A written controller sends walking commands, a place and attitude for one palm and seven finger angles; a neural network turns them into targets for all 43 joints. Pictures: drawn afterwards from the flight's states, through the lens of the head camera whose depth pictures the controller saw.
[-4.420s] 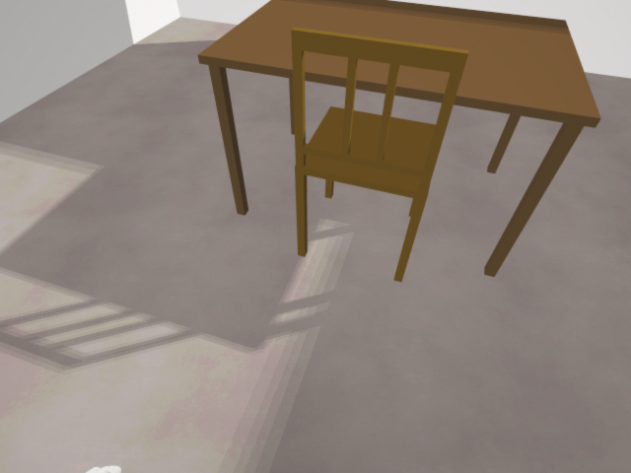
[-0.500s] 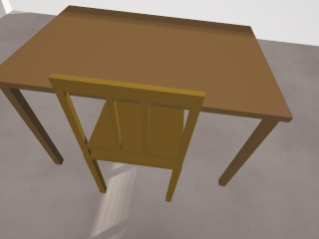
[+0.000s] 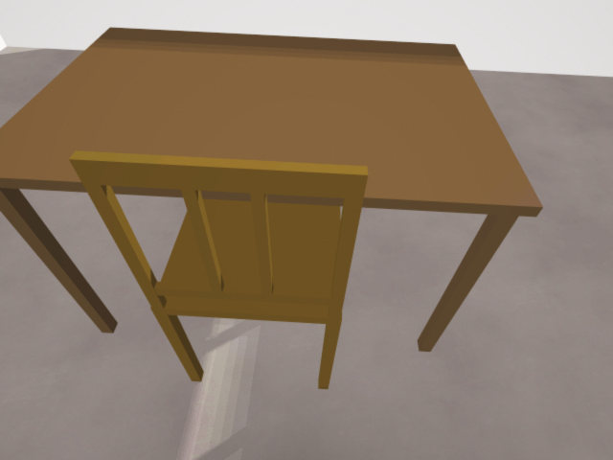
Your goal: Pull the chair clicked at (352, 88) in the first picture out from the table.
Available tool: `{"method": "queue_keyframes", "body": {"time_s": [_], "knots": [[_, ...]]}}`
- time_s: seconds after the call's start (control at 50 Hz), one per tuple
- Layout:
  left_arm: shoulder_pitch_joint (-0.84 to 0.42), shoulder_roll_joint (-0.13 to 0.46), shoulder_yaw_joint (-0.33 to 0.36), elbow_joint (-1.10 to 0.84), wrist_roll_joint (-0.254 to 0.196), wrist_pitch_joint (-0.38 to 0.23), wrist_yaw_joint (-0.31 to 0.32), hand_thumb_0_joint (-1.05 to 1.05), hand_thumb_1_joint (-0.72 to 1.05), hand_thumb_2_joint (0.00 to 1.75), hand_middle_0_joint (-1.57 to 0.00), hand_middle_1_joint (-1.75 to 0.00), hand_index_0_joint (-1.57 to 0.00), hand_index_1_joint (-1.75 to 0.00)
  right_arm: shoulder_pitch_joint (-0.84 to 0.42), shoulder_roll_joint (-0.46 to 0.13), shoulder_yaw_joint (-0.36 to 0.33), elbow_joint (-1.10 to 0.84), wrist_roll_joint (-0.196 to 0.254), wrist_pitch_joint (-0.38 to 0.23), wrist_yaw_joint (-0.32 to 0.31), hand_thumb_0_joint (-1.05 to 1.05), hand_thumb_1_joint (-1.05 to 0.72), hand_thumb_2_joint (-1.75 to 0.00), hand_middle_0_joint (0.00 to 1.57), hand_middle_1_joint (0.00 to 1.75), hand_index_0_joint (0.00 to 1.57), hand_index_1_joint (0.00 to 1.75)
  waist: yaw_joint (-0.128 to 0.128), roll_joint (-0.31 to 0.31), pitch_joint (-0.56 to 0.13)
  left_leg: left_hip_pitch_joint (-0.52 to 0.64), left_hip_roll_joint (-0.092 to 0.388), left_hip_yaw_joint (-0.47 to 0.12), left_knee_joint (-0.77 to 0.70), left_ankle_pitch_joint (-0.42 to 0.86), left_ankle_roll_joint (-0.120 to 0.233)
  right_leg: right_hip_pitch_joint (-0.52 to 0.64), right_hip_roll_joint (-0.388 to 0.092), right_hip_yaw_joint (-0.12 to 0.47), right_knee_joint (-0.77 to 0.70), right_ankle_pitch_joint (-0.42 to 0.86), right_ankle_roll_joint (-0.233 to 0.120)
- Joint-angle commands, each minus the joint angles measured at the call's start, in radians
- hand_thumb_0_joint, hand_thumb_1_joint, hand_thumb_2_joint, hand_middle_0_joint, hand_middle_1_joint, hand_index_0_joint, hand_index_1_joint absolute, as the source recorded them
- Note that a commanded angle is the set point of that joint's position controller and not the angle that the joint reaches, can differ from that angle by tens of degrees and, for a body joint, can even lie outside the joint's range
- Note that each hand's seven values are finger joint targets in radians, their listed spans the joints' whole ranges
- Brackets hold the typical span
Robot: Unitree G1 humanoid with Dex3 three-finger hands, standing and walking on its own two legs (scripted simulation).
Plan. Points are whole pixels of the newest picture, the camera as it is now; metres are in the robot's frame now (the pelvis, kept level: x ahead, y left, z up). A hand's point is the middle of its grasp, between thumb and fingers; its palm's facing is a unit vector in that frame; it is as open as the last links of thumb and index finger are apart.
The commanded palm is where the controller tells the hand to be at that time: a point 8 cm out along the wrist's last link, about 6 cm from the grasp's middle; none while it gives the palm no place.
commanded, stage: come to a stop and stand still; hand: left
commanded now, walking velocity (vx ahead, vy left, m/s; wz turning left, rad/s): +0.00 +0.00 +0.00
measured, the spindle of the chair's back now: (206, 245) +0.49 +0.21 -0.06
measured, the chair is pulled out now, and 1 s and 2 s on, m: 0.00 0.00 0.00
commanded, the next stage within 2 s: look again from close up in 0.76 s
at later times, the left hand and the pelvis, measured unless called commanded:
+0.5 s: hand out of the picture +0.02 +0.20 -0.17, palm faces -0.01 -0.98 -0.19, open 7.4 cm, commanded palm none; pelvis +0.01 +0.02 +0.01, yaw -2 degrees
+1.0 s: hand out of the picture -0.01 +0.20 -0.16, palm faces +0.00 -0.99 -0.17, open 7.4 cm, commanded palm none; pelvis +0.01 +0.04 +0.01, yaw -2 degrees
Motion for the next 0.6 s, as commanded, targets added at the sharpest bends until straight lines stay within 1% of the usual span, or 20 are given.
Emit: {"method": "queue_keyframes", "body": {"time_s": [0.0, 0.02, 0.04, 0.06, 0.1, 0.12, 0.14, 0.18, 0.2, 0.24, 0.26, 0.32, 0.36, 0.42, 0.44, 0.46, 0.5, 0.52, 0.58], "knots": [[0.053, 0.104, 0.024, -0.04, -0.003, -0.033, 0.009, 0.0, 0.9, 0.9, -0.2, -0.3, -0.2, -0.3, -0.019, -0.099, -0.002, -0.06, 0.006, -0.038, -0.001, 0.0, -0.9, -0.9, 0.2, 0.3, 0.2, 0.3, 0.033, 0.045, -0.01, -0.027, 0.072, -0.124, -0.195, 0.052, 0.036, 0.043, -0.071, 0.101, -0.14, 0.027, -0.01], [0.051, 0.1, 0.023, -0.033, -0.004, -0.033, 0.008, 0.0, 0.9, 0.9, -0.2, -0.3, -0.2, -0.3, -0.018, -0.099, -0.002, -0.052, 0.006, -0.038, -0.002, 0.0, -0.9, -0.9, 0.2, 0.3, 0.2, 0.3, 0.032, 0.04, -0.008, -0.02, 0.07, -0.12, -0.198, 0.046, 0.035, 0.041, -0.074, 0.102, -0.145, 0.029, -0.009], [0.051, 0.098, 0.023, -0.028, -0.004, -0.035, 0.008, 0.0, 0.9, 0.9, -0.2, -0.3, -0.2, -0.3, -0.012, -0.097, -0.003, -0.044, 0.007, -0.038, -0.003, 0.0, -0.9, -0.9, 0.2, 0.3, 0.2, 0.3, 0.029, 0.037, -0.022, -0.002, 0.069, -0.112, -0.193, 0.07, 0.033, 0.045, -0.077, 0.105, -0.148, 0.049, -0.009], [0.054, 0.097, 0.02, -0.025, -0.002, -0.036, 0.007, 0.0, 0.9, 0.9, -0.2, -0.3, -0.2, -0.3, -0.008, -0.093, 0.003, -0.038, 0.007, -0.039, -0.002, 0.0, -0.9, -0.9, 0.2, 0.3, 0.2, 0.3, 0.035, 0.013, -0.016, 0.004, 0.068, -0.104, -0.196, 0.065, 0.034, 0.054, -0.08, 0.112, -0.165, 0.049, -0.009], [0.048, 0.097, 0.02, -0.016, -0.004, -0.037, 0.007, 0.0, 0.9, 0.9, -0.2, -0.3, -0.2, -0.3, -0.003, -0.088, 0.001, -0.023, 0.008, -0.038, -0.001, 0.0, -0.9, -0.9, 0.2, 0.3, 0.2, 0.3, 0.026, 0.003, -0.013, 0.018, 0.059, -0.089, -0.19, 0.056, 0.027, 0.04, -0.093, 0.121, -0.18, 0.046, -0.009], [0.04, 0.094, 0.021, -0.011, -0.004, -0.037, 0.007, 0.0, 0.9, 0.9, -0.2, -0.3, -0.2, -0.3, 0.002, -0.088, 0.002, -0.017, 0.008, -0.037, -0.002, 0.0, -0.9, -0.9, 0.2, 0.3, 0.2, 0.3, 0.02, 0.01, -0.007, 0.02, 0.057, -0.087, -0.192, 0.05, 0.024, 0.033, -0.093, 0.121, -0.183, 0.038, -0.009], [0.045, 0.092, 0.02, -0.003, -0.004, -0.039, 0.007, 0.0, 0.9, 0.9, -0.2, -0.3, -0.2, -0.3, 0.0, -0.081, 0.001, -0.009, 0.009, -0.038, -0.002, 0.0, -0.9, -0.9, 0.2, 0.3, 0.2, 0.3, 0.021, 0.012, -0.007, 0.032, 0.056, -0.083, -0.189, 0.064, 0.023, 0.027, -0.096, 0.126, -0.188, 0.052, -0.009], [0.046, 0.09, 0.017, 0.006, -0.003, -0.04, 0.007, 0.0, 0.9, 0.9, -0.2, -0.3, -0.2, -0.3, 0.007, -0.08, 0.005, 0.006, 0.009, -0.037, -0.001, 0.0, -0.9, -0.9, 0.2, 0.3, 0.2, 0.3, 0.019, -0.02, -0.005, 0.045, 0.054, -0.077, -0.194, 0.06, 0.022, 0.029, -0.098, 0.131, -0.201, 0.045, -0.007], [0.046, 0.085, 0.018, 0.011, -0.003, -0.039, 0.008, 0.0, 0.9, 0.9, -0.2, -0.3, -0.2, -0.3, 0.006, -0.08, 0.004, 0.013, 0.009, -0.037, -0.001, 0.0, -0.9, -0.9, 0.2, 0.3, 0.2, 0.3, 0.016, -0.011, 0.009, 0.051, 0.054, -0.074, -0.197, 0.051, 0.02, 0.014, -0.097, 0.131, -0.202, 0.038, -0.007], [0.051, 0.081, 0.017, 0.026, -0.004, -0.04, 0.007, 0.0, 0.9, 0.9, -0.2, -0.3, -0.2, -0.3, 0.006, -0.078, 0.005, 0.024, 0.011, -0.037, -0.001, 0.0, -0.9, -0.9, 0.2, 0.3, 0.2, 0.3, 0.015, 0.021, 0.011, 0.059, 0.06, -0.083, -0.219, 0.036, 0.023, 0.009, -0.093, 0.125, -0.202, 0.034, -0.003], [0.059, 0.083, 0.015, 0.032, -0.002, -0.04, 0.007, 0.0, 0.9, 0.9, -0.2, -0.3, -0.2, -0.3, 0.005, -0.078, 0.007, 0.029, 0.012, -0.036, -0.001, 0.0, -0.9, -0.9, 0.2, 0.3, 0.2, 0.3, 0.019, 0.015, 0.014, 0.062, 0.064, -0.085, -0.23, 0.032, 0.025, 0.018, -0.089, 0.122, -0.209, 0.037, -0.001], [0.072, 0.076, 0.012, 0.057, -0.003, -0.044, 0.007, 0.0, 0.9, 0.9, -0.2, -0.3, -0.2, -0.3, 0.001, -0.082, 0.008, 0.043, 0.015, -0.039, -0.001, 0.0, -0.9, -0.9, 0.2, 0.3, 0.2, 0.3, 0.015, 0.003, -0.001, 0.088, 0.063, -0.081, -0.227, 0.076, 0.025, 0.029, -0.095, 0.125, -0.208, 0.082, 0.003], [0.085, 0.074, 0.009, 0.072, -0.003, -0.046, 0.007, 0.0, 0.9, 0.9, -0.2, -0.3, -0.2, -0.3, 0.0, -0.082, 0.01, 0.053, 0.017, -0.041, -0.003, 0.0, -0.9, -0.9, 0.2, 0.3, 0.2, 0.3, 0.017, -0.007, -0.001, 0.11, 0.067, -0.076, -0.233, 0.099, 0.027, 0.034, -0.094, 0.124, -0.212, 0.103, 0.005], [0.097, 0.067, 0.004, 0.098, -0.003, -0.047, 0.008, 0.0, 0.9, 0.9, -0.2, -0.3, -0.2, -0.3, -0.007, -0.082, 0.013, 0.07, 0.018, -0.04, -0.003, 0.0, -0.9, -0.9, 0.2, 0.3, 0.2, 0.3, 0.015, 0.008, 0.017, 0.116, 0.065, -0.076, -0.248, 0.08, 0.024, 0.024, -0.096, 0.129, -0.221, 0.096, 0.008], [0.101, 0.064, 0.004, 0.107, -0.003, -0.047, 0.008, 0.0, 0.9, 0.9, -0.2, -0.3, -0.2, -0.3, -0.008, -0.083, 0.013, 0.075, 0.019, -0.04, -0.003, 0.0, -0.9, -0.9, 0.2, 0.3, 0.2, 0.3, 0.013, 0.006, 0.018, 0.122, 0.067, -0.078, -0.256, 0.07, 0.024, 0.022, -0.095, 0.128, -0.222, 0.091, 0.009], [0.105, 0.069, 0.002, 0.11, -0.002, -0.046, 0.008, 0.0, 0.9, 0.9, -0.2, -0.3, -0.2, -0.3, -0.01, -0.082, 0.013, 0.076, 0.021, -0.038, -0.003, 0.0, -0.9, -0.9, 0.2, 0.3, 0.2, 0.3, 0.016, -0.005, 0.034, 0.118, 0.07, -0.079, -0.267, 0.049, 0.026, 0.021, -0.094, 0.126, -0.234, 0.077, 0.011], [0.116, 0.059, 0.0, 0.124, -0.001, -0.046, 0.008, 0.0, 0.9, 0.9, -0.2, -0.3, -0.2, -0.3, -0.014, -0.084, 0.015, 0.085, 0.02, -0.038, -0.003, 0.0, -0.9, -0.9, 0.2, 0.3, 0.2, 0.3, 0.014, 0.0, 0.048, 0.115, 0.066, -0.081, -0.278, 0.026, 0.024, 0.014, -0.095, 0.128, -0.237, 0.068, 0.012], [0.12, 0.056, -0.001, 0.131, -0.002, -0.046, 0.009, 0.0, 0.9, 0.9, -0.2, -0.3, -0.2, -0.3, -0.012, -0.083, 0.015, 0.088, 0.02, -0.037, -0.003, 0.0, -0.9, -0.9, 0.2, 0.3, 0.2, 0.3, 0.013, 0.003, 0.051, 0.114, 0.066, -0.082, -0.287, 0.009, 0.024, 0.011, -0.095, 0.128, -0.24, 0.059, 0.012], [0.137, 0.052, -0.002, 0.145, 0.0, -0.047, 0.009, 0.0, 0.9, 0.9, -0.2, -0.3, -0.2, -0.3, -0.013, -0.083, 0.016, 0.096, 0.022, -0.039, -0.003, 0.0, -0.9, -0.9, 0.2, 0.3, 0.2, 0.3, 0.016, 0.0, 0.045, 0.123, 0.066, -0.085, -0.297, 0.014, 0.027, 0.024, -0.098, 0.123, -0.242, 0.076, 0.014]]}}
